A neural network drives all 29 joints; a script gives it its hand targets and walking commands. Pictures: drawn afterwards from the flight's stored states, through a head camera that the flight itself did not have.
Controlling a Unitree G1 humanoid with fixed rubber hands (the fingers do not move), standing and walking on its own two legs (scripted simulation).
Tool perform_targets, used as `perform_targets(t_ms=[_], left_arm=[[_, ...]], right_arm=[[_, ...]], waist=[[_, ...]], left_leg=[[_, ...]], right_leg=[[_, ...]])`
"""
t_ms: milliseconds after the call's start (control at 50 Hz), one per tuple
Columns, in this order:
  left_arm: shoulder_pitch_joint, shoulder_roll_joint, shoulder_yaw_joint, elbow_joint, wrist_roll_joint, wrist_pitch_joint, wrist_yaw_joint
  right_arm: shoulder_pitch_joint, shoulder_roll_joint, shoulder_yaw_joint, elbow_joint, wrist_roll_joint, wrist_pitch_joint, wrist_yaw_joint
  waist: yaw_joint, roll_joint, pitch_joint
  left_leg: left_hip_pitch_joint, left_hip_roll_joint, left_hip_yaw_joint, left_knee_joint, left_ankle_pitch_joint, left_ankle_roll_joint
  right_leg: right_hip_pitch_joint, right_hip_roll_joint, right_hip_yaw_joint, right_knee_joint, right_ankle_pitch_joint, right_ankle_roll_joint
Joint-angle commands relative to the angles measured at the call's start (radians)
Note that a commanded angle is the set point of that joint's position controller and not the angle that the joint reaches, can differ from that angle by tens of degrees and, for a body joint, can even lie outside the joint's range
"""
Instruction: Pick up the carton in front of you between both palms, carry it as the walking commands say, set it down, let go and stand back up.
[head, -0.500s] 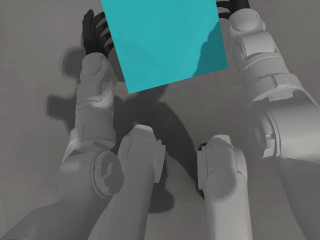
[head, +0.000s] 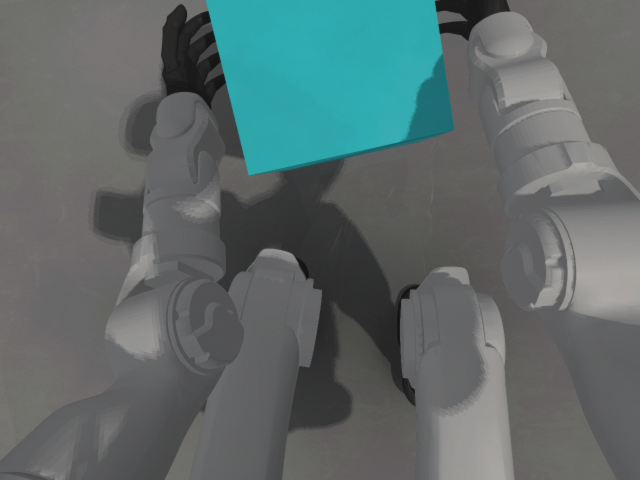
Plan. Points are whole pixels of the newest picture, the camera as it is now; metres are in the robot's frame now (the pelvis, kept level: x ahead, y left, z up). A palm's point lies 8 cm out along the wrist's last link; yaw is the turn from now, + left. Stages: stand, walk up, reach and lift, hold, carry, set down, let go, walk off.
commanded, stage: set down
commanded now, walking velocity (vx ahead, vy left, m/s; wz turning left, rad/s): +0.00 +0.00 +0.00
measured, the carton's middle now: (336, 76) +0.53 +0.04 -0.26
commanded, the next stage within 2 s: let go in 1.70 s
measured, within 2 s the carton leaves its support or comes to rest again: neither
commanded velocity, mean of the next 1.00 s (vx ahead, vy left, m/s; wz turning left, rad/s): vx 0.00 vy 0.00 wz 0.00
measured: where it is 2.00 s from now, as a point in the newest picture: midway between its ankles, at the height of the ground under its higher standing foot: (349, 349)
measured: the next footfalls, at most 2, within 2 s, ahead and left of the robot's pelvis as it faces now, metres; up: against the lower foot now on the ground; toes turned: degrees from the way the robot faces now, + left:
none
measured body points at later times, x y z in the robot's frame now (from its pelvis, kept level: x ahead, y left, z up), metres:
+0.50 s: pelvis +0.00 +0.00 -0.01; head +0.36 -0.04 +0.26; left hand +0.47 +0.20 -0.19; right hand +0.55 -0.13 -0.20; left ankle +0.12 +0.14 -0.35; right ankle +0.08 -0.11 -0.35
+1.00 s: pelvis -0.01 +0.01 +0.04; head +0.32 +0.00 +0.34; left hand +0.47 +0.22 -0.09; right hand +0.57 -0.14 -0.08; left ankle +0.12 +0.13 -0.35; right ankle +0.08 -0.10 -0.35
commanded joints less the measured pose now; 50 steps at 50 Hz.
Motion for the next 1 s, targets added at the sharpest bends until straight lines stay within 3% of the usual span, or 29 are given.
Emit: perform_targets(t_ms=[0,160,300,360,400,460,500,540,580,620,660,700,800,900,980], left_arm=[[-0.297,-0.497,-0.257,0.124,-0.008,0.026,-0.162],[-0.246,-0.46,-0.248,0.165,-0.019,0.01,-0.168],[-0.203,-0.36,-0.227,0.181,-0.032,-0.005,-0.144],[-0.077,-0.14,-0.153,0.222,-0.033,-0.035,-0.092],[0.018,0.115,-0.12,0.226,-0.052,-0.076,-0.018],[-0.077,0.274,-0.151,0.129,-0.17,-0.153,0.062],[-0.155,0.249,-0.242,0.059,-0.284,-0.188,0.064],[-0.157,0.203,-0.347,0.118,-0.382,-0.183,0.043],[-0.138,0.21,-0.39,0.162,-0.428,-0.165,0.03],[-0.177,0.245,-0.398,0.113,-0.466,-0.155,0.05],[-0.165,0.273,-0.406,0.05,-0.489,-0.151,0.082],[-0.121,0.285,-0.415,0.037,-0.497,-0.139,0.105],[-0.095,0.315,-0.405,-0.129,-0.463,-0.085,0.157],[-0.05,0.258,-0.371,-0.145,-0.357,-0.034,0.177],[0.004,0.16,-0.385,-0.13,-0.323,-0.045,0.15]], right_arm=[[-0.167,0.584,0.127,0.032,0.021,-0.005,0.163],[-0.111,0.558,0.138,0.038,0.013,-0.014,0.155],[-0.135,0.419,0.154,0.029,0.02,-0.025,0.134],[-0.114,0.162,0.136,0.019,0.041,-0.039,0.084],[-0.073,-0.108,0.127,0.01,0.074,-0.056,0.021],[-0.173,-0.24,0.147,-0.041,0.164,-0.092,-0.029],[-0.281,-0.233,0.203,-0.184,0.254,-0.126,-0.032],[-0.278,-0.2,0.304,-0.23,0.314,-0.14,-0.029],[-0.239,-0.201,0.329,-0.195,0.324,-0.127,-0.021],[-0.277,-0.259,0.287,-0.214,0.326,-0.114,-0.024],[-0.298,-0.316,0.276,-0.282,0.345,-0.106,-0.026],[-0.288,-0.348,0.29,-0.305,0.35,-0.089,-0.025],[-0.256,-0.323,0.267,-0.313,0.337,-0.017,-0.018],[-0.164,-0.313,0.183,-0.206,0.298,0.02,0.024],[-0.069,-0.272,0.129,-0.124,0.262,-0.015,0.051]], waist=[[-0.002,-0.114,-0.747],[-0.014,-0.122,-0.699],[0.013,-0.116,-0.686],[0.039,-0.116,-0.706],[0.047,-0.107,-0.725],[0.054,-0.115,-0.769],[0.053,-0.134,-0.866],[0.049,-0.183,-0.934],[0.034,-0.225,-0.927],[0.01,-0.235,-0.977],[0.028,-0.21,-1.075],[0.054,-0.201,-1.155],[0.064,-0.23,-1.287],[0.08,-0.127,-1.028],[0.048,-0.066,-0.947]], left_leg=[[0.393,-0.024,0.144,-0.074,0.275,0.055],[0.332,-0.023,0.137,-0.057,0.286,0.056],[0.349,-0.006,0.149,-0.044,0.245,0.04],[0.382,0.014,0.161,-0.04,0.247,0.021],[0.392,0.033,0.166,-0.045,0.26,0.007],[0.369,0.047,0.161,-0.041,0.326,0.009],[0.414,0.053,0.151,-0.021,0.419,0.027],[0.416,0.057,0.148,-0.018,0.439,0.042],[0.411,0.067,0.142,-0.036,0.38,0.046],[0.466,0.07,0.138,-0.042,0.35,0.044],[0.567,0.07,0.143,-0.061,0.363,0.046],[0.642,0.068,0.152,-0.085,0.364,0.045],[0.742,0.043,0.18,-0.173,0.277,0.054],[0.729,0.037,0.173,-0.284,0.188,0.062],[0.735,0.034,0.151,-0.313,0.282,0.047]], right_leg=[[0.327,-0.022,-0.022,-0.246,0.308,-0.048],[0.336,-0.036,-0.001,-0.233,0.378,-0.057],[0.377,-0.047,0.006,-0.226,0.324,-0.053],[0.428,-0.064,0.006,-0.221,0.317,-0.037],[0.458,-0.079,0.014,-0.216,0.307,-0.026],[0.485,-0.101,0.04,-0.194,0.328,-0.027],[0.551,-0.109,0.056,-0.165,0.427,-0.03],[0.629,-0.114,0.055,-0.144,0.48,-0.03],[0.649,-0.129,0.036,-0.149,0.42,-0.022],[0.638,-0.131,0.018,-0.164,0.352,-0.016],[0.677,-0.13,0.009,-0.175,0.322,-0.021],[0.738,-0.129,-0.004,-0.184,0.3,-0.023],[0.846,-0.115,-0.054,-0.25,0.192,-0.02],[0.619,-0.094,-0.068,-0.347,0.055,-0.036],[0.518,-0.079,-0.063,-0.391,0.142,-0.043]])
